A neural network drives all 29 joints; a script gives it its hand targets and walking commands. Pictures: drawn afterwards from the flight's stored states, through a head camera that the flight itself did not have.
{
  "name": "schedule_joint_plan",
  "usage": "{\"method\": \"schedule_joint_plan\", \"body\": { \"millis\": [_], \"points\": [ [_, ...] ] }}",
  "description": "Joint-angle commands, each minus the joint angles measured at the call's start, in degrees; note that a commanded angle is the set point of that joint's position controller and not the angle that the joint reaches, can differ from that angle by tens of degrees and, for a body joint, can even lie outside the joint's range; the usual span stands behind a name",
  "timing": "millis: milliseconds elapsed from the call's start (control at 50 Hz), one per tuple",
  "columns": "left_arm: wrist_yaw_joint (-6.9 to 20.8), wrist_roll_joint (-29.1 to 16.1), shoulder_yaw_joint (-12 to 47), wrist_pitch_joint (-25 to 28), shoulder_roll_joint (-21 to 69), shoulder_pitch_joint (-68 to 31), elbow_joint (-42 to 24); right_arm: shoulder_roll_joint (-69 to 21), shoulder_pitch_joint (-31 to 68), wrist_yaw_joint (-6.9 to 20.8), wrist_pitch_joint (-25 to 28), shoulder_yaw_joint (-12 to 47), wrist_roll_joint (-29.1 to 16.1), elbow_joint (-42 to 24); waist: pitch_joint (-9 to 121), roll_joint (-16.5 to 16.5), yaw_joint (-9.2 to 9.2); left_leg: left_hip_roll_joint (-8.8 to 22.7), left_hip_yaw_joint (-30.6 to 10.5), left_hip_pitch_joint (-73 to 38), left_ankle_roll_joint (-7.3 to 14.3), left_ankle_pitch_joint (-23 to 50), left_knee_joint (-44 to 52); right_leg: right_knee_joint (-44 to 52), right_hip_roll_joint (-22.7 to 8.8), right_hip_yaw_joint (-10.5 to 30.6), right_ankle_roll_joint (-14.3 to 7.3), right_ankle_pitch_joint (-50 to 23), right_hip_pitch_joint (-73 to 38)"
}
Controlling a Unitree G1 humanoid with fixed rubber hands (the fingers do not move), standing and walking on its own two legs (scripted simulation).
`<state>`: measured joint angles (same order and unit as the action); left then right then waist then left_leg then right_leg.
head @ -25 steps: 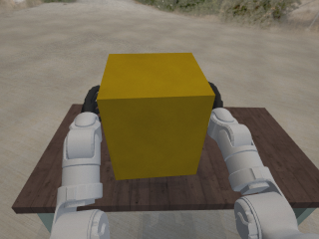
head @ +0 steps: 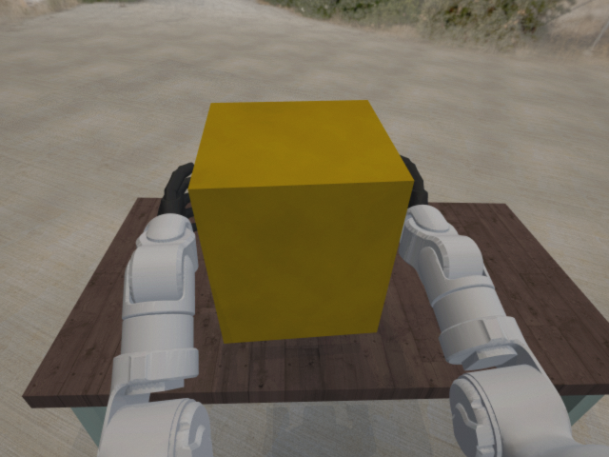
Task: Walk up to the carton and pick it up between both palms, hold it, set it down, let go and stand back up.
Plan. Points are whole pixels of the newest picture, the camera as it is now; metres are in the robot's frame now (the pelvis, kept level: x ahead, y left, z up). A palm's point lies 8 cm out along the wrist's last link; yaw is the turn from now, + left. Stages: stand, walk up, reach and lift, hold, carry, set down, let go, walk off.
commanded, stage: hold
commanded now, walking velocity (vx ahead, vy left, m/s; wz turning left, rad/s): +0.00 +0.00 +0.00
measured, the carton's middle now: (296, 221) +0.38 +0.01 +0.18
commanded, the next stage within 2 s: none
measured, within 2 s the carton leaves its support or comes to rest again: neither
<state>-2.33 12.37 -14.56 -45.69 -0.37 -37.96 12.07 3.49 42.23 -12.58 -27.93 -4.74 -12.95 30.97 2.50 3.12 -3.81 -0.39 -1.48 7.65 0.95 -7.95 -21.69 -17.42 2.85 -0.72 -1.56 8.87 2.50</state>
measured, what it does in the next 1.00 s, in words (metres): stands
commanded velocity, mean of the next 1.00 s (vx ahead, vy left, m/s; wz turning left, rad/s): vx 0.00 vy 0.00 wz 0.00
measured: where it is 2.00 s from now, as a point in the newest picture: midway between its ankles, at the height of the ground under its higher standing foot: outside the picture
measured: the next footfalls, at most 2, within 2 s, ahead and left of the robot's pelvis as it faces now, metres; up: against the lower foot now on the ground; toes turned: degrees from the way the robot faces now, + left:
none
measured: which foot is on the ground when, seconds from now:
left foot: down 0.00-1.00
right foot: down 0.00-1.00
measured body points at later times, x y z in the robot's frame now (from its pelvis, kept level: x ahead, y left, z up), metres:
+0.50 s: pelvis +0.00 +0.00 +0.00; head -0.06 +0.03 +0.45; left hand +0.38 +0.16 +0.20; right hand +0.38 -0.15 +0.20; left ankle +0.05 +0.10 -0.75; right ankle +0.01 -0.10 -0.75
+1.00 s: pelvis +0.00 +0.00 +0.00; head -0.06 +0.03 +0.44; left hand +0.38 +0.16 +0.20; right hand +0.38 -0.14 +0.21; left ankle +0.05 +0.10 -0.75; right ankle +0.01 -0.10 -0.75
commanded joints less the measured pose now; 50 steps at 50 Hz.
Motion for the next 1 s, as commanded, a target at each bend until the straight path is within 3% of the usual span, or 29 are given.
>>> {"method": "schedule_joint_plan", "body": {
  "millis": [0, 20, 60, 80, 140, 160, 200, 220, 240, 260, 280, 320, 340, 380, 440, 480, 500, 520, 540, 580, 640, 660, 700, 780, 800, 860, 920, 960, 980],
  "points": [
    [8.6, -10.9, 29.4, 6.0, 33.8, -53.1, -15.1, -36.6, 58.7, 7.5, 4.7, 23.7, -8.0, -22.8, 31.9, -5.7, 0.01, -0.7, 0.3, -13.1, -1.2, 9.5, 1.1, 2.0, 0.5, -0.2, 3.7, -8.7, -1.4],
    [8.6, -10.9, 29.1, 6.0, 33.7, -51.2, -14.5, -37.1, 57.2, 7.1, 4.7, 24.0, -7.9, -24.5, 31.1, -4.6, -0.4, -0.8, 0.5, -14.0, -1.3, 11.3, 0.8, 2.1, 0.5, -0.3, 4.2, -10.6, -1.4],
    [8.5, -11.2, 29.9, 5.8, 34.3, -50.6, -15.5, -36.3, 55.8, 7.2, 4.4, 23.3, -8.2, -23.1, 31.7, -7.1, -1.04, -1.0, 0.5, -14.6, -2.1, 13.1, 0.6, 1.9, 0.7, -0.5, 3.6, -12.2, -1.8],
    [8.9, -9.9, 27.9, 5.3, 32.4, -50.7, -11.3, -34.4, 55.3, 7.1, 3.6, 21.6, -7.3, -19.2, 25.0, -6.0, -0.72, -0.9, 0.4, -12.6, -1.8, 9.0, 1.9, 2.7, 0.2, -0.4, 3.7, -7.3, 0.0],
    [8.6, -11.0, 29.6, 5.4, 34.6, -52.4, -13.2, -34.6, 57.0, 7.7, 4.3, 21.8, -7.2, -20.2, 28.0, -6.4, -1.79, -0.4, 0.2, -12.9, -1.9, 8.4, 1.7, 2.5, 0.4, -0.6, 3.3, -6.8, 0.0],
    [8.5, -11.8, 30.9, 5.7, 35.6, -52.9, -13.7, -35.7, 59.6, 7.7, 4.8, 22.3, -7.3, -23.6, 30.4, -6.4, -1.2, 0.0, -0.5, -13.6, -1.8, 9.4, 1.5, 2.1, 0.6, -0.7, 3.3, -7.1, 0.7],
    [8.3, -10.7, 29.7, 5.6, 35.1, -50.3, -13.4, -35.3, 57.3, 7.6, 4.4, 22.7, -8.3, -22.4, 30.4, -7.0, -0.71, -0.4, 0.0, -14.7, -2.2, 12.1, 0.9, 2.5, 0.9, -0.6, 3.5, -9.7, -0.1],
    [8.4, -10.4, 29.3, 5.4, 34.0, -49.5, -14.1, -35.3, 56.7, 7.3, 4.3, 23.0, -8.6, -22.8, 29.8, -6.7, -0.71, -0.3, -0.4, -14.6, -2.1, 13.8, 0.5, 1.9, 0.8, -0.7, 3.6, -11.9, -1.1],
    [8.5, -10.8, 29.0, 5.3, 34.3, -50.4, -11.3, -33.7, 59.1, 7.6, 4.4, 22.1, -7.6, -22.9, 29.0, -6.5, -1.22, -0.5, -0.4, -13.9, -1.8, 9.7, 1.2, 2.9, 0.9, -0.7, 3.1, -6.5, 0.6],
    [8.4, -12.0, 31.2, 5.8, 35.3, -51.8, -16.7, -36.0, 58.1, 7.5, 4.7, 23.6, -8.6, -24.7, 32.2, -6.0, -0.91, -0.3, -0.4, -14.0, -1.8, 12.7, 0.8, 1.7, 0.8, -0.9, 3.4, -10.4, -1.4],
    [8.2, -11.6, 30.9, 5.6, 34.3, -51.6, -15.2, -35.1, 56.5, 7.6, 4.2, 23.2, -8.3, -23.2, 31.5, -6.8, -1.55, -0.3, -0.3, -15.0, -2.1, 12.4, 0.7, 2.1, 0.8, -0.7, 3.4, -10.8, -0.8],
    [8.5, -10.3, 27.7, 5.6, 33.0, -51.0, -11.9, -35.0, 58.4, 7.6, 4.2, 23.4, -7.6, -22.8, 28.9, -3.4, -0.21, -0.6, 0.0, -12.2, -0.6, 8.1, 1.7, 2.9, 0.3, -0.2, 3.8, -7.5, -0.6],
    [8.6, -10.6, 28.4, 5.3, 34.1, -49.5, -12.7, -35.6, 57.0, 7.1, 4.0, 23.6, -7.6, -23.6, 29.7, -4.3, -1.36, -0.7, 0.4, -12.9, -0.9, 10.6, 1.2, 2.1, 0.6, -0.6, 3.8, -11.2, -2.1],
    [9.1, -10.1, 28.2, 5.2, 32.9, -49.3, -14.3, -36.3, 55.7, 7.0, 3.7, 24.5, -8.3, -22.8, 30.0, -5.3, -0.47, -0.8, 0.3, -13.9, -1.3, 12.9, 0.9, 1.9, 0.6, -0.3, 4.0, -12.7, -2.5],
    [9.6, -8.2, 25.0, 4.7, 32.0, -50.2, -10.6, -35.0, 55.5, 7.2, 3.5, 21.8, -7.2, -18.1, 24.3, -4.1, 0.12, -0.5, 0.4, -12.0, -0.6, 6.5, 3.0, 3.0, 0.1, -0.4, 4.0, -5.8, -0.6],
    [9.3, -10.6, 29.1, 5.4, 33.9, -52.6, -15.1, -35.7, 56.8, 7.5, 4.6, 21.9, -7.6, -20.9, 28.8, -7.3, -0.92, -0.6, -0.1, -13.1, -1.7, 9.3, 1.9, 2.1, 0.0, -0.5, 3.7, -8.2, -1.0],
    [9.0, -11.9, 30.7, 5.9, 34.9, -52.5, -15.8, -36.0, 56.9, 7.5, 4.7, 22.0, -7.9, -23.0, 31.3, -6.9, -1.77, -0.5, 0.2, -14.5, -2.1, 11.4, 1.1, 2.2, 0.7, -0.8, 3.7, -9.8, -0.8],
    [9.1, -11.6, 30.1, 5.5, 34.1, -48.4, -15.4, -36.8, 58.2, 6.9, 5.0, 25.4, -9.1, -28.9, 34.3, -4.7, -0.62, -0.9, 0.4, -15.1, -1.6, 16.6, -0.2, 1.6, 0.9, -0.6, 4.2, -15.8, -4.1],
    [8.6, -11.6, 30.5, 5.5, 33.9, -48.7, -13.4, -34.1, 58.0, 7.0, 4.6, 24.1, -8.1, -26.3, 32.4, -5.5, -1.92, -0.5, -0.7, -16.5, -2.4, 14.3, 0.2, 2.6, 1.1, -0.9, 4.1, -10.6, 0.0],
    [8.8, -10.7, 29.0, 5.6, 33.4, -49.3, -13.4, -36.0, 57.1, 6.5, 4.2, 25.2, -8.3, -26.1, 29.8, -4.8, -0.47, -1.0, 0.1, -13.9, -1.1, 12.6, 0.7, 2.3, 0.3, -0.4, 4.1, -12.2, -1.0],
    [9.0, -9.1, 27.4, 5.0, 32.8, -49.3, -13.0, -34.7, 54.7, 7.0, 3.5, 23.3, -7.9, -20.9, 25.3, -6.1, -0.29, -0.5, 0.2, -12.9, -1.1, 9.2, 2.0, 2.5, 0.2, -0.5, 3.3, -7.6, -0.8],
    [9.0, -9.5, 27.9, 4.9, 33.2, -49.1, -13.5, -34.7, 56.3, 7.3, 3.9, 23.4, -8.4, -22.6, 29.0, -6.2, 0.19, -0.5, 0.3, -13.3, -1.4, 10.2, 1.3, 2.3, 0.5, -0.4, 3.3, -8.6, -0.9],
    [9.1, -9.9, 28.6, 4.9, 33.4, -51.6, -12.9, -35.3, 57.5, 7.4, 4.3, 22.0, -6.9, -21.5, 27.1, -5.2, -1.07, -0.2, 0.0, -11.6, -0.9, 5.8, 2.3, 2.8, 0.1, -0.5, 3.7, -5.5, -0.5],
    [8.8, -10.7, 29.0, 5.5, 33.5, -49.4, -15.1, -36.7, 57.7, 6.9, 4.5, 24.5, -8.6, -25.4, 31.7, -5.1, -0.68, -1.2, 0.4, -13.9, -1.0, 13.7, 0.4, 1.8, 0.5, -0.4, 4.0, -12.4, -3.0],
    [8.9, -10.4, 28.9, 5.5, 33.3, -49.4, -15.0, -35.9, 55.6, 6.8, 4.0, 24.2, -8.4, -23.1, 30.7, -4.9, -0.15, -1.0, 0.4, -14.0, -1.5, 13.5, 0.7, 1.9, 0.8, -0.7, 4.2, -12.3, -2.3],
    [8.6, -11.5, 30.8, 5.6, 34.4, -51.9, -15.7, -36.2, 57.0, 6.9, 4.5, 24.3, -8.5, -24.8, 31.5, -6.2, -1.42, -0.6, -0.3, -14.4, -1.7, 11.8, 0.6, 1.9, 0.8, -0.8, 3.8, -10.2, -0.5],
    [8.7, -11.1, 30.2, 5.3, 33.9, -48.2, -17.0, -36.0, 56.3, 6.5, 4.2, 25.3, -8.8, -27.9, 32.5, -5.8, -0.67, -0.8, 0.0, -14.7, -1.9, 15.7, -0.3, 1.5, 0.5, -0.5, 4.0, -15.4, -3.2],
    [9.6, -8.6, 27.1, 4.0, 31.7, -46.3, -9.6, -33.0, 55.4, 6.6, 3.0, 22.8, -7.3, -21.3, 22.6, -5.4, -0.92, -1.1, 0.2, -11.9, -1.5, 8.4, 2.1, 3.3, 0.2, -0.7, 3.6, -6.8, -0.3],
    [9.8, -8.5, 26.4, 3.9, 32.2, -48.4, -9.5, -32.7, 55.1, 7.0, 2.9, 20.9, -6.6, -18.4, 23.0, -6.4, -1.22, -0.7, 0.3, -11.2, -1.5, 4.9, 2.8, 3.4, 0.0, -0.5, 3.2, -3.4, 0.2]
  ]
}}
